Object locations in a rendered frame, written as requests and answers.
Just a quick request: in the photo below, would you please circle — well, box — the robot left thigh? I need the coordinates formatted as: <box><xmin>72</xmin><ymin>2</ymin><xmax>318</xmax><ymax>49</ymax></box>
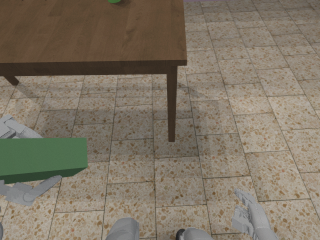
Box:
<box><xmin>105</xmin><ymin>217</ymin><xmax>140</xmax><ymax>240</ymax></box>

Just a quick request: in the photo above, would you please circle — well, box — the right robot hand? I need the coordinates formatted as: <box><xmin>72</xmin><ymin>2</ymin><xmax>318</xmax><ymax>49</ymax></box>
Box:
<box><xmin>231</xmin><ymin>188</ymin><xmax>271</xmax><ymax>238</ymax></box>

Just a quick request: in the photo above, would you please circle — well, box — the sponge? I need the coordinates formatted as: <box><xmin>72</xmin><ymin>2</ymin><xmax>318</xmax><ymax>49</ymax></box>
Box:
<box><xmin>0</xmin><ymin>137</ymin><xmax>88</xmax><ymax>185</ymax></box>

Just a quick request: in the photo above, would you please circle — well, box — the robot thigh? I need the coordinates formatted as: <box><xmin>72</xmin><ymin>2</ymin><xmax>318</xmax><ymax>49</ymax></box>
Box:
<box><xmin>105</xmin><ymin>217</ymin><xmax>140</xmax><ymax>240</ymax></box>
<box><xmin>179</xmin><ymin>229</ymin><xmax>214</xmax><ymax>240</ymax></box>

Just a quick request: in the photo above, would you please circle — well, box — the robot right thigh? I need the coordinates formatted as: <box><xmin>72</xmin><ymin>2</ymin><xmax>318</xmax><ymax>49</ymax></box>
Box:
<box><xmin>179</xmin><ymin>229</ymin><xmax>214</xmax><ymax>240</ymax></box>

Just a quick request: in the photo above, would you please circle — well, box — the table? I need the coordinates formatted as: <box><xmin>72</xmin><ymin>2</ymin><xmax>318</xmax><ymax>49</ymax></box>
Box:
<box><xmin>0</xmin><ymin>0</ymin><xmax>187</xmax><ymax>142</ymax></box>

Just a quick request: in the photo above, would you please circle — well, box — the left robot hand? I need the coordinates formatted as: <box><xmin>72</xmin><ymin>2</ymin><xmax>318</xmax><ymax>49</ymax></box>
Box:
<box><xmin>0</xmin><ymin>114</ymin><xmax>62</xmax><ymax>206</ymax></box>

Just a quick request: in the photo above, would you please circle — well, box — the robot right forearm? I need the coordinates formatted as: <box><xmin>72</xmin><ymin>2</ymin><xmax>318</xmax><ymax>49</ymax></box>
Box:
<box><xmin>252</xmin><ymin>227</ymin><xmax>279</xmax><ymax>240</ymax></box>

